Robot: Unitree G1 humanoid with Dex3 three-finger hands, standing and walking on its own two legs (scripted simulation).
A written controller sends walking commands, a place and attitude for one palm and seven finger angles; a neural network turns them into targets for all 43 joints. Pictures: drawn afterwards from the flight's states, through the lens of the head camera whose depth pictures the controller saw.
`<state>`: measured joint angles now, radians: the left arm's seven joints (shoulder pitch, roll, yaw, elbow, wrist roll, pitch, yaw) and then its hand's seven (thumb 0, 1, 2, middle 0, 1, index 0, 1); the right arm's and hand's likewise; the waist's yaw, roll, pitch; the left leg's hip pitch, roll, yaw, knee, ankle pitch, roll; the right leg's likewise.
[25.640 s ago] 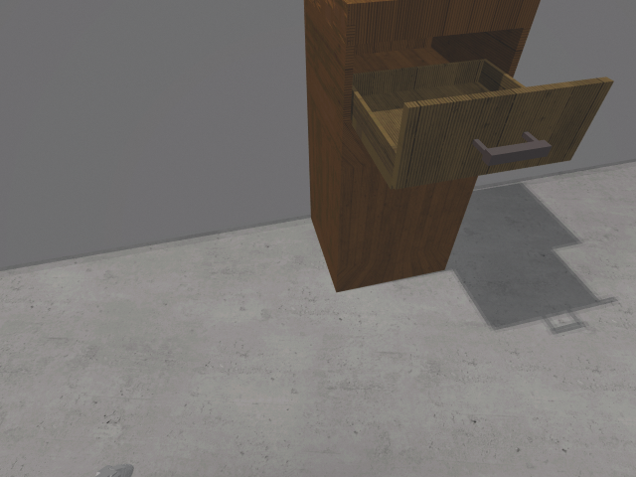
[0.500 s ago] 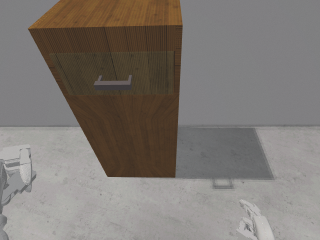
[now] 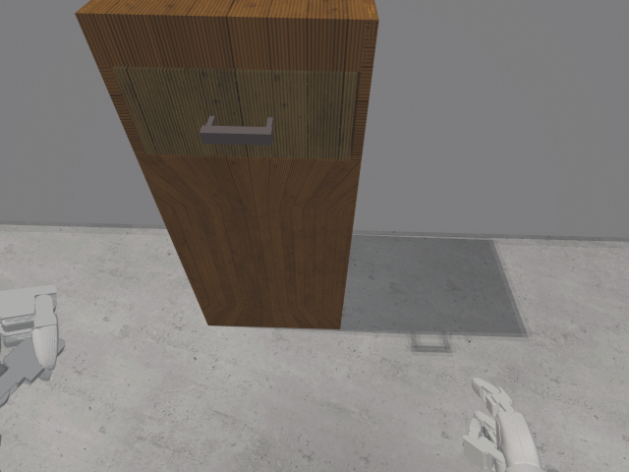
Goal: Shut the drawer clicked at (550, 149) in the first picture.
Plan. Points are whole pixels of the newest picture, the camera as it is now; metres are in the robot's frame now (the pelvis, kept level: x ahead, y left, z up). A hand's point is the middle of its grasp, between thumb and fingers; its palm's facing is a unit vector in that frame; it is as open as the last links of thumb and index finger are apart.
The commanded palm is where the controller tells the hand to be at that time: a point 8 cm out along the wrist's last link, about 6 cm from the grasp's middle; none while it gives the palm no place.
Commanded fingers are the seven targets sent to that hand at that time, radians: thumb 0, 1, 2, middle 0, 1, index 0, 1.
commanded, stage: step back with the hand held close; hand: left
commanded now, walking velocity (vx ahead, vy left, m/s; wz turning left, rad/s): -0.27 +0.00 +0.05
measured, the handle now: (239, 128) +0.65 +0.19 +0.08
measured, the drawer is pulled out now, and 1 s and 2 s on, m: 0.00 0.00 0.00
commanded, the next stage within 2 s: stop stepping back and stand still in 0.54 s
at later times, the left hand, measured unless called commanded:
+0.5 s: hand (105, 400) +0.15 +0.19 +0.16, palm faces +0.15 -0.84 -0.53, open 3.2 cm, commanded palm +0.06 +0.25 +0.19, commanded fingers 0.00 0.90 0.90 -1.40 -1.60 -1.40 -1.60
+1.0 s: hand out of the picture -0.04 +0.18 +0.17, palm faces +0.31 -0.85 -0.42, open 3.3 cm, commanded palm -0.11 +0.24 +0.19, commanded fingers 0.00 0.90 0.90 -1.40 -1.60 -1.40 -1.60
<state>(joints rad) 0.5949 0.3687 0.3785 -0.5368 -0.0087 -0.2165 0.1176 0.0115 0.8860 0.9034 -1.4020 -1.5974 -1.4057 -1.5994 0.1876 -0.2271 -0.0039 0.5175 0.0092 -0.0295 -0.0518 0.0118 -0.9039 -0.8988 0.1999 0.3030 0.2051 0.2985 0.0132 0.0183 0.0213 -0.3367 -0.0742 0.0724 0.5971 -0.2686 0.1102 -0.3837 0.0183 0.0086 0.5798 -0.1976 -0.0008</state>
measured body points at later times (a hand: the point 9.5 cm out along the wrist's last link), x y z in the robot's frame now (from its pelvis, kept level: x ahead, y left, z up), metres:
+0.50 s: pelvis -0.09 -0.03 +0.01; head +0.02 -0.01 +0.44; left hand +0.14 +0.23 +0.19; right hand +0.12 -0.25 -0.08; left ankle +0.03 +0.05 -0.73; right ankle -0.22 -0.14 -0.72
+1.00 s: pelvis -0.23 -0.04 +0.01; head -0.22 -0.02 +0.46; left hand -0.06 +0.22 +0.19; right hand -0.05 -0.29 -0.05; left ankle -0.26 +0.06 -0.73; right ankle -0.22 -0.14 -0.72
